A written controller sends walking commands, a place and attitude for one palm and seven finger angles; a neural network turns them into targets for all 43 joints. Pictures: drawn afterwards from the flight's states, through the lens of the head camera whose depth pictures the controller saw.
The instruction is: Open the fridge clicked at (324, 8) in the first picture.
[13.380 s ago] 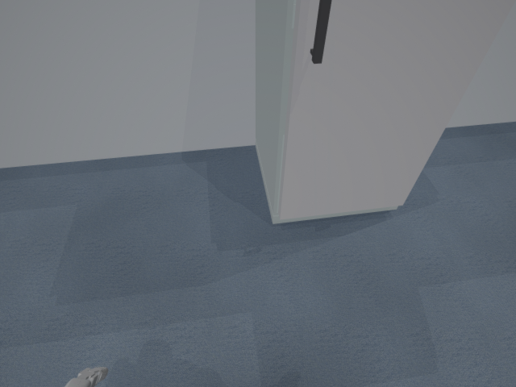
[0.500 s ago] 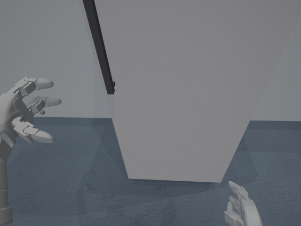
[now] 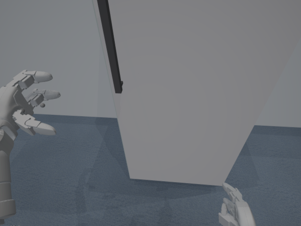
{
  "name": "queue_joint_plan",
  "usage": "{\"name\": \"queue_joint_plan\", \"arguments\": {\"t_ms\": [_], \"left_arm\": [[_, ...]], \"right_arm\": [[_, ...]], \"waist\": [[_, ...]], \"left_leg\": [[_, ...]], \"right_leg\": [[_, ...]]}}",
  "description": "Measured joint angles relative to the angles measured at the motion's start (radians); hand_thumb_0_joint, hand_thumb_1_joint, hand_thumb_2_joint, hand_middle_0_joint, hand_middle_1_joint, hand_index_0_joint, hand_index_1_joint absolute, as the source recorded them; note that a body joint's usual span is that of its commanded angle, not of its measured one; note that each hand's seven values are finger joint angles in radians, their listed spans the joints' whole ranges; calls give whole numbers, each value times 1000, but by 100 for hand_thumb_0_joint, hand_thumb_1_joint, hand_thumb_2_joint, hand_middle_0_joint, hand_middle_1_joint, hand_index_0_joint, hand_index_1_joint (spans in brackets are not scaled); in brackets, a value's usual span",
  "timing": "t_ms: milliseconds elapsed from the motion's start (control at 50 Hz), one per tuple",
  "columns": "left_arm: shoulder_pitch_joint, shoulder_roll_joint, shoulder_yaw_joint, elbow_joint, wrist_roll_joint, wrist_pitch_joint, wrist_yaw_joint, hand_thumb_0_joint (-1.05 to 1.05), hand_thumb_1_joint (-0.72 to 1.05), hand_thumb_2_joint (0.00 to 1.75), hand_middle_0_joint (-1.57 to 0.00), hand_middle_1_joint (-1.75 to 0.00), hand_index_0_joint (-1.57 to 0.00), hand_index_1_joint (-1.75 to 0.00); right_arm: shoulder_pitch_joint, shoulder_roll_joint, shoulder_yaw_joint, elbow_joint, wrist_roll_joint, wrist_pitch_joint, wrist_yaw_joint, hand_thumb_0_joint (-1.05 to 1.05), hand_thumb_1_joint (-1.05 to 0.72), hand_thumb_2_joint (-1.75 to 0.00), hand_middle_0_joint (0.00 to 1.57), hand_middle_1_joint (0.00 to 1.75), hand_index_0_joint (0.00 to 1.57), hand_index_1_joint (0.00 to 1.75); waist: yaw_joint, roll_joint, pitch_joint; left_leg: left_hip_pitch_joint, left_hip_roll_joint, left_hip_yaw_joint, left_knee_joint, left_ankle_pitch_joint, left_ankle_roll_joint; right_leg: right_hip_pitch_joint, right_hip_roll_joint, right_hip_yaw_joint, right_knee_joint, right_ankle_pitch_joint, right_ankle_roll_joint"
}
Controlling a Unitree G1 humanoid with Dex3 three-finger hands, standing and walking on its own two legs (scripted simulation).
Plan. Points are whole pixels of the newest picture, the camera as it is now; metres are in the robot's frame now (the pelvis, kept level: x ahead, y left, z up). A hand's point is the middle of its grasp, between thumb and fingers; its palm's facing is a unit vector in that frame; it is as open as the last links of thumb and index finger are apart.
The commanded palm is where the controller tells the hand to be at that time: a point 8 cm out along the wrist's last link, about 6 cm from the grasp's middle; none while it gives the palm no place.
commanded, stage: move the hooked fingers beside the handle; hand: left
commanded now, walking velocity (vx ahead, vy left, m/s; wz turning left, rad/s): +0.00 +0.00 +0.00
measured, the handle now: (111, 39) +0.56 +0.20 +0.27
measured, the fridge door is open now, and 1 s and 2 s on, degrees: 0 0 0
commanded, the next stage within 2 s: none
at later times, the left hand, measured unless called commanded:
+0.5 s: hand (68, 91) +0.35 +0.25 +0.22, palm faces +0.09 -0.99 -0.06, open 14.0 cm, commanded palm +0.32 +0.30 +0.22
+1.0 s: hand (75, 81) +0.40 +0.26 +0.21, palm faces +0.09 -1.00 -0.04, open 14.0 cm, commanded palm +0.39 +0.30 +0.21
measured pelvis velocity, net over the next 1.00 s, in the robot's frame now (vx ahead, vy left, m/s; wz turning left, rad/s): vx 0.01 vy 0.00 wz -0.01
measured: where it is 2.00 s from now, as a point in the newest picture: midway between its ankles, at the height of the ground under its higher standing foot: outside the picture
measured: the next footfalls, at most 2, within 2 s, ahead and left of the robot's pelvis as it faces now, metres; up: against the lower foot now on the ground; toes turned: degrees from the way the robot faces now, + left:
none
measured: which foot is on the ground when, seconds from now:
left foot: down 0.00-1.00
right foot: down 0.00-1.00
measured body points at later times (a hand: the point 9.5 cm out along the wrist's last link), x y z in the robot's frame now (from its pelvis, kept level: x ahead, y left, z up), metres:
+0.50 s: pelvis +0.01 +0.00 +0.00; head -0.01 -0.02 +0.45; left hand +0.34 +0.31 +0.22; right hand +0.19 -0.24 -0.08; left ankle -0.01 +0.11 -0.74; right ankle +0.03 -0.13 -0.74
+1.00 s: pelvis +0.01 +0.00 +0.00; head +0.01 -0.02 +0.45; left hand +0.39 +0.31 +0.22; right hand +0.15 -0.26 -0.09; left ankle -0.01 +0.11 -0.74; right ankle +0.03 -0.13 -0.74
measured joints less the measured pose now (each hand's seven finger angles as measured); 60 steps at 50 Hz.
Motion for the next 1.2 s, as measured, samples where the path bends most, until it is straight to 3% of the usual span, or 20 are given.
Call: {"name": "queue_joint_plan", "arguments": {"t_ms": [160,300,500,620,740,820,960,1080,1200], "left_arm": [[-74,-48,-86,10,29,-21,25,-2,-50,30,-30,-120,-30,-120],[-114,-15,-43,93,38,-11,49,-2,-50,30,-30,-120,-30,-120],[-181,-23,-80,178,59,-45,41,-2,-50,30,-30,-120,-30,-120],[-250,-24,-95,259,75,-66,57,-2,-50,30,-30,-120,-30,-120],[-285,4,-58,342,84,-86,59,-2,-50,30,-30,-120,-30,-120],[-295,29,-37,386,87,-99,43,-2,-50,30,-30,-120,-30,-120],[-372,48,-79,502,103,-121,27,-2,-50,30,-30,-120,-30,-120],[-478,44,-111,601,122,-183,43,-2,-50,30,-30,-120,-30,-120],[-570,69,-94,747,140,-223,48,-2,-50,30,-30,-120,-30,-120]], "right_arm": [[-5,-4,-5,14,-6,0,-11,1,-90,-90,20,30,20,30],[-3,5,-8,4,-7,21,0,1,-90,-90,20,30,20,30],[20,-22,-30,16,0,37,-12,1,-90,-90,20,30,20,30],[14,-16,-29,20,-3,39,-15,1,-90,-90,20,30,20,30],[24,-12,-29,9,-7,50,-4,1,-90,-90,20,30,20,30],[43,-16,-34,6,-3,60,0,1,-90,-90,20,30,20,30],[62,-34,-42,25,2,69,-12,1,-90,-90,20,30,20,30],[70,-36,-44,38,-5,60,-19,1,-90,-90,20,30,20,30],[89,-30,-41,44,-10,66,-10,1,-90,-90,20,30,20,30]], "waist": [[-7,-3,12],[-38,-7,-7],[-28,-6,2],[-46,-10,0],[-65,-7,-14],[-66,-10,-19],[-64,-18,-10],[-82,-27,1],[-113,-30,-14]], "left_leg": [[-7,-7,-3,-6,6,3],[-10,1,12,-23,8,-1],[-24,2,1,-18,5,-4],[-32,5,2,-23,8,-7],[-36,9,14,-33,9,-8],[-40,12,18,-31,7,-9],[-68,10,5,-10,5,-6],[-91,6,2,-5,10,-2],[-110,5,19,-8,11,2]], "right_leg": [[-8,-7,-2,-2,3,2],[-23,3,12,-8,4,-2],[-31,3,2,-6,-1,-4],[-42,6,3,-7,0,-7],[-55,11,14,-10,2,-9],[-60,15,18,-9,2,-9],[-73,12,6,-7,5,-8],[-89,8,3,-13,16,-5],[-117,8,21,-14,22,-1]]}}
